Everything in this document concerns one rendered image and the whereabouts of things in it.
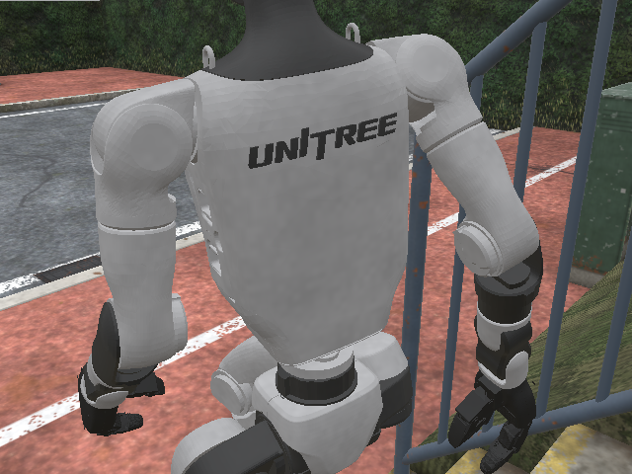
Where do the stairs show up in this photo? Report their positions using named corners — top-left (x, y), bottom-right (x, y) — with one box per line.
top-left (388, 424), bottom-right (632, 474)

